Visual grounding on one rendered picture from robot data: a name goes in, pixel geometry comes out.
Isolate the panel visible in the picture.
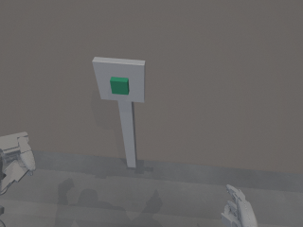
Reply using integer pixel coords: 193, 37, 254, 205
92, 57, 146, 168

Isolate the button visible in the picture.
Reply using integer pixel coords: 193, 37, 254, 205
110, 77, 130, 95

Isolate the left robot hand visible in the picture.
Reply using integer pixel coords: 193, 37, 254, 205
0, 131, 36, 196

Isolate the right robot hand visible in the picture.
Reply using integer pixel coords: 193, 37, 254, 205
221, 184, 258, 227

